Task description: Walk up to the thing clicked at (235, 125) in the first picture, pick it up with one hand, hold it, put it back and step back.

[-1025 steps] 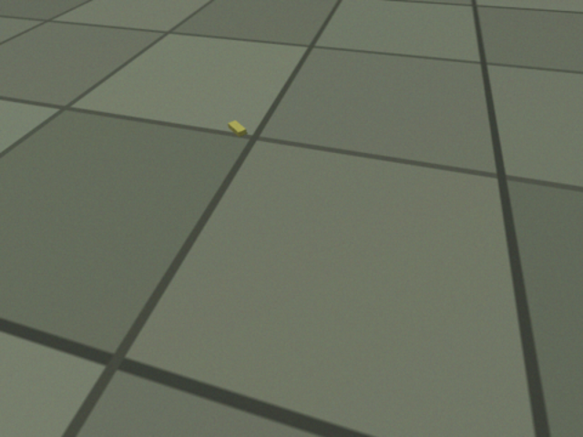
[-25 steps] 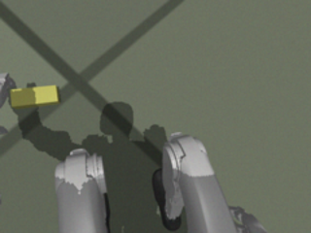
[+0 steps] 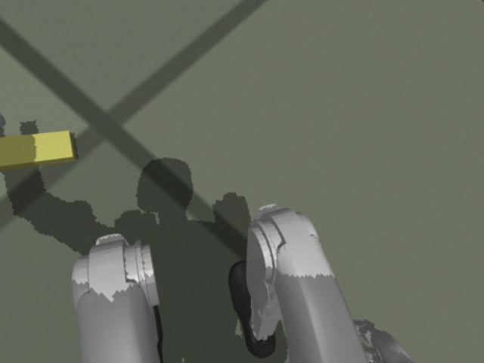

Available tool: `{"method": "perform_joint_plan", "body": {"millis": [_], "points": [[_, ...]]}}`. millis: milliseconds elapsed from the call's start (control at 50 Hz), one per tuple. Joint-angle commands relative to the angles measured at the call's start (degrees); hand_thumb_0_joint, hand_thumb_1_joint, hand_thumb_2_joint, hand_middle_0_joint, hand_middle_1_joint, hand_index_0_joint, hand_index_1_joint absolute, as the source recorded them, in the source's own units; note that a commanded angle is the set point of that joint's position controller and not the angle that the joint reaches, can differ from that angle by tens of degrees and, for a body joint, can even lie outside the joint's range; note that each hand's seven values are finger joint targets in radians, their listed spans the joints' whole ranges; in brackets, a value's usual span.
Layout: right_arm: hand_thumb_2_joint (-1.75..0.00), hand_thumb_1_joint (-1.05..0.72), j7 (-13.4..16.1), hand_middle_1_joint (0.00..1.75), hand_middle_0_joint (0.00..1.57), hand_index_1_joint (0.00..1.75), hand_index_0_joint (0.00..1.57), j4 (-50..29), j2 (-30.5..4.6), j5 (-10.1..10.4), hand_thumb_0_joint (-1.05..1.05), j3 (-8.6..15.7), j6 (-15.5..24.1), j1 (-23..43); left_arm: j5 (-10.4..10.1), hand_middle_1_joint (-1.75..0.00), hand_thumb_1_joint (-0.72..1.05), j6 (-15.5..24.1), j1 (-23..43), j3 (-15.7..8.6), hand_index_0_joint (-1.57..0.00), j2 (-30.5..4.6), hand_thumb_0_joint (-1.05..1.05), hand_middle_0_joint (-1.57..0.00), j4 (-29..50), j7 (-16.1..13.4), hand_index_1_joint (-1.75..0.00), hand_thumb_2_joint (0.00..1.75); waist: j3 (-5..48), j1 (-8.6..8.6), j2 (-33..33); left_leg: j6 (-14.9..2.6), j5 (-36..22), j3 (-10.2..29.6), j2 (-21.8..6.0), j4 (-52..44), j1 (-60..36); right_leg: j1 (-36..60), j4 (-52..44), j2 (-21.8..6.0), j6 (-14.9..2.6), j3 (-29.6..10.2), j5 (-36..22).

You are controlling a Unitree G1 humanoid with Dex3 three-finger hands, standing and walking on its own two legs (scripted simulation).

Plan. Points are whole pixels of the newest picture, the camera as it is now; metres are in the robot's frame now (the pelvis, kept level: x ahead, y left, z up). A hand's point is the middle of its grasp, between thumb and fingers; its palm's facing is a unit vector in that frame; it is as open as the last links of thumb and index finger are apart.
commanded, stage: rise first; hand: left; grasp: from above
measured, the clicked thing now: (36, 150) +0.50 +0.31 -0.31
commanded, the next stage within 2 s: approach in 1.18 s
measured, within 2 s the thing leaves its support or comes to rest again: neither
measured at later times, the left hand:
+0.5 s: hand out of the picture +0.45 +0.35 -0.19, palm faces -0.46 -0.09 -0.88, open 13.6 cm
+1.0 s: hand out of the picture +0.45 +0.36 -0.20, palm faces -0.47 -0.09 -0.88, open 13.9 cm
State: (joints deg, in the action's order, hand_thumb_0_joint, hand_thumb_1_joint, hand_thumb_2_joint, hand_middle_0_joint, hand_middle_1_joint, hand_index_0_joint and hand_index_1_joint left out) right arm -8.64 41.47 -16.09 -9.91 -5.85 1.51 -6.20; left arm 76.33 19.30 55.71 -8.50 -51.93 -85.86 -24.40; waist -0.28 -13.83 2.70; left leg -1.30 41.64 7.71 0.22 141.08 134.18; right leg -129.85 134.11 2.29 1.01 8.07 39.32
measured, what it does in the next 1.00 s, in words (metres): stands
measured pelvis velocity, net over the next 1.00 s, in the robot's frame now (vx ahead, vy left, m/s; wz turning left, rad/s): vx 0.00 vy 0.00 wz -0.03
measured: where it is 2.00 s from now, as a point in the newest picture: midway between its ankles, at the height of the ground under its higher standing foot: (204, 342)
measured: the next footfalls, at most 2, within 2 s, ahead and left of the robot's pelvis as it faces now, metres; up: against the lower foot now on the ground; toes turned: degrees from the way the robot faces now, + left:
none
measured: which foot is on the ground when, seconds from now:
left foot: down 0.00-1.00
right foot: down 0.00-1.00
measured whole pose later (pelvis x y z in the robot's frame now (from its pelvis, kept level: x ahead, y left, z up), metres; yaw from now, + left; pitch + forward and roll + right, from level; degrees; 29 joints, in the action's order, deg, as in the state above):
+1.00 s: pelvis +0.00 +0.00 +0.00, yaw -2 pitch +32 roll -12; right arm -9.1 38.7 -16.8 -10.0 -10.3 3.0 -7.2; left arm 75.9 18.9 58.6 -7.2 -57.0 -88.9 -23.6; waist -2.9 -16.7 3.8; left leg -1.5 41.0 9.3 0.2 142.0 134.3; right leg -129.1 133.6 2.7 1.5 9.4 38.2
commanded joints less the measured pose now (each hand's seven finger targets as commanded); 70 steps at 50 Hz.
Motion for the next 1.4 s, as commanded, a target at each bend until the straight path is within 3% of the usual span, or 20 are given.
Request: {"method": "perform_joint_plan", "body": {"millis": [0, 100, 120, 180, 240, 400, 440, 680, 800, 840, 900, 960, 1080, 1200, 1260, 1300, 1340, 1380], "points": [[-0.9, -0.91, 0.57, 0.3, 0.2, 0.3, 0.2, 0.22, -15.66, 0.35, 0.0, 4.32, 0.19, -12.48, -1.05, -0.9, -0.41, -0.42, 15.48, -1.94, -0.19, -16.1, 0.0, -0.19, 7.51, -2.26, -0.9, 0.89, 40.16, -0.22, -21.77, -0.43, -15.88, -2.08, 0.19, -14.54, -32.5, 17.7, -11.42, 1.54, -2.91, 2.45, -14.91], [-0.9, -0.91, 0.32, 0.3, 0.2, 0.3, 0.2, 0.0, -15.84, 0.31, 0.0, 3.85, 0.28, -12.74, -1.15, -0.93, -0.44, -1.0, 15.44, -1.45, -0.16, -15.78, 0.0, -0.16, 6.3, -2.04, -0.93, 0.92, 39.75, -0.72, -22.97, -0.16, -18.16, -1.52, -0.09, -14.64, -34.28, 16.96, -10.94, 1.47, -2.93, 2.74, -16.19], [-0.9, -0.91, 0.22, 0.3, 0.2, 0.3, 0.2, 0.01, -15.88, 0.38, 0.0, 3.74, 0.35, -12.92, -1.17, -0.93, -0.44, -1.11, 16.06, -1.21, -0.16, -15.83, 0.0, -0.16, 5.55, -2.01, -0.93, 0.92, 38.26, -1.48, -22.98, -0.31, -17.09, -1.77, 0.02, -14.39, -32.52, 17.15, -11.16, 1.49, -2.91, 2.51, -15.94], [-0.9, -0.91, 0.15, 0.3, 0.2, 0.3, 0.2, -0.59, -15.97, 0.31, 0.0, 3.28, 0.3, -12.73, -1.42, -0.91, -0.44, -1.09, 16.32, -1.63, -0.17, -16.93, 0.0, -0.17, 6.2, -1.93, -0.91, 0.93, 38.87, -0.93, -23.23, -0.18, -16.05, -1.82, 0.04, -14.86, -31.7, 18.3, -11.29, 1.56, -3.0, 2.69, -15.27], [-0.9, -0.91, 0.07, 0.3, 0.2, 0.3, 0.2, -0.72, -16.03, 0.18, 0.0, 2.81, 0.44, -12.96, -1.3, -0.93, -0.45, -0.98, 16.43, -1.03, -0.16, -16.77, 0.0, -0.16, 4.63, -1.41, -0.93, 0.94, 37.37, -1.89, -21.84, -0.44, -14.56, -1.92, 0.11, -14.35, -30.34, 18.36, -11.78, 1.67, -2.86, 2.66, -14.34], [-0.9, -0.9, 0.47, 0.3, 0.2, 0.3, 0.2, -0.9, -16.56, 0.16, 0.0, 1.86, 0.9, -12.8, -1.52, -0.95, -0.46, -0.06, 17.87, -1.62, -0.14, -18.76, 0.0, -0.14, 3.27, -2.42, -0.95, 0.94, 36.46, -2.5, -21.29, -0.45, -12.81, -1.82, 0.04, -14.15, -28.51, 18.53, -11.68, 1.76, -2.85, 2.97, -13.14], [-0.9, -0.9, 0.5, 0.3, 0.2, 0.3, 0.2, -0.99, -16.57, -0.01, 0.0, 1.38, 0.97, -12.76, -0.68, -0.95, -0.47, 0.01, 18.34, -1.24, -0.13, -19.59, 0.0, -0.14, 3.22, -2.51, -0.95, 0.95, 36.83, -2.86, -22.54, -0.5, -13.36, -2.02, -0.01, -13.72, -29.0, 19.06, -11.76, 1.98, -2.83, 2.99, -13.68], [-0.9, -0.9, 0.7, 0.3, 0.2, 0.3, 0.2, -1.88, -17.49, -0.14, 0.0, 0.76, 1.38, -12.61, -0.86, -0.97, -0.49, -0.73, 18.46, -1.24, -0.12, -21.33, 0.0, -0.12, 3.62, -2.87, -0.97, 0.96, 37.43, -2.91, -26.3, 0.23, -15.41, -0.63, -0.51, -14.59, -32.29, 17.67, -10.5, 1.79, -3.06, 3.9, -14.81], [-0.9, -0.9, 0.49, 0.3, 0.2, 0.3, 0.2, -1.92, -17.28, 0.06, 0.0, 0.74, 1.47, -13.2, -1.74, -0.97, -0.5, -1.16, 17.15, -0.68, -0.11, -20.21, 0.0, -0.11, 3.18, -1.94, -0.98, 0.97, 35.72, -3.1, -24.45, -0.01, -15.18, -0.96, -0.39, -14.34, -30.74, 18.32, -11.17, 1.72, -2.92, 3.64, -14.96], [-0.9, -0.9, 0.34, 0.3, 0.2, 0.3, 0.2, -1.99, -17.25, -0.04, 0.0, 0.58, 1.45, -13.16, -1.89, -0.99, -0.51, -0.82, 18.05, -0.21, -0.1, -19.71, 0.0, -0.1, 4.95, -1.65, -0.99, 0.99, 37.76, -3.09, -24.85, 0.05, -16.29, -0.74, -0.57, -14.28, -32.06, 19.09, -11.17, 1.97, -2.89, 3.79, -15.96], [-0.9, -0.9, 0.19, 0.3, 0.2, 0.3, 0.2, -2.12, -17.45, -0.24, 0.0, 0.58, 1.48, -13.49, -2.18, -0.99, -0.51, -0.42, 18.38, -0.26, -0.1, -19.49, 0.0, -0.1, 4.47, -1.34, -0.99, 0.99, 36.36, -3.91, -23.87, -0.04, -15.67, -0.38, -0.58, -14.13, -30.97, 18.97, -11.36, 1.86, -2.73, 4.05, -15.52], [-0.9, -0.9, 0.18, 0.3, 0.2, 0.3, 0.2, -2.37, -17.24, 0.05, 0.0, 0.35, 1.51, -13.37, -1.41, -0.99, -0.52, -0.13, 18.3, -0.61, -0.09, -21.24, 0.0, -0.1, 5.47, -1.29, -1.0, 0.99, 37.12, -3.29, -24.23, -0.22, -15.13, -1.07, -0.53, -13.68, -30.46, 20.21, -11.83, 2.09, -2.76, 3.6, -15.29], [-0.9, -0.9, -0.07, 0.3, 0.2, 0.3, 0.2, -2.44, -17.65, 0.16, 0.0, 0.7, 1.83, -13.19, -1.46, -1.0, -0.52, -0.25, 17.86, -0.84, -0.09, -20.39, 0.0, -0.09, 5.36, -1.77, -1.0, 0.99, 36.75, -3.03, -26.83, 0.56, -15.72, 0.22, -0.74, -15.16, -33.85, 16.8, -10.65, 1.75, -3.12, 4.29, -14.82], [-0.9, -0.9, -0.15, 0.3, 0.2, 0.3, 0.2, -2.91, -17.49, 0.41, 0.0, 1.07, 1.93, -12.81, -1.48, -0.98, -0.53, -1.24, 17.95, -0.57, -0.09, -19.71, 0.0, -0.1, 5.13, -2.0, -0.99, 1.0, 35.32, -2.68, -26.21, 0.42, -12.84, -0.22, -0.56, -15.9, -31.34, 15.99, -10.92, 1.66, -3.24, 4.05, -13.31], [-0.9, -0.9, -0.19, 0.3, 0.2, 0.3, 0.2, -2.89, -17.5, 0.52, 0.0, 0.91, 2.19, -13.68, -1.5, -0.93, -0.6, -1.92, 19.09, 0.28, -0.07, -19.03, 0.0, -0.11, 5.16, -1.19, -0.98, 1.07, 34.61, -4.01, -24.39, -0.03, -12.85, -0.81, -0.48, -14.83, -29.95, 16.69, -11.72, 1.72, -3.01, 3.76, -13.67], [-0.9, -0.91, -0.19, 0.3, 0.2, 0.3, 0.2, -2.97, -17.04, 0.65, 0.0, 0.91, 2.24, -13.68, -2.14, -1.06, -0.55, -2.09, 19.49, 0.94, -0.08, -18.07, 0.0, -0.08, 6.1, -0.78, -1.05, 0.99, 35.49, -3.95, -23.63, -0.32, -12.51, -1.36, -0.39, -14.63, -29.07, 18.28, -12.45, 1.84, -2.9, 3.37, -13.86], [-0.9, -0.91, -0.07, 0.3, 0.2, 0.3, 0.2, -2.72, -17.05, 0.61, 0.0, 1.08, 2.16, -14.35, -2.59, -1.06, -0.54, -2.01, 21.62, 1.38, -0.09, -17.33, 0.0, -0.08, 8.29, -0.32, -1.05, 0.99, 37.3, -4.15, -23.89, -0.31, -12.5, -1.48, -0.4, -14.69, -29.47, 19.1, -12.79, 1.83, -2.75, 3.43, -14.01], [-0.9, -0.91, -0.18, 0.3, 0.2, 0.3, 0.2, -2.32, -16.72, 0.52, 0.0, 1.1, 2.19, -15.29, -2.79, -1.08, -0.54, -1.91, 23.23, 3.43, -0.09, -14.36, 0.0, -0.07, 9.03, 0.3, -1.07, 0.99, 37.97, -5.44, -24.51, -0.14, -12.73, -1.26, -0.63, -14.71, -30.16, 19.44, -12.86, 2.06, -2.82, 3.6, -14.43]]}}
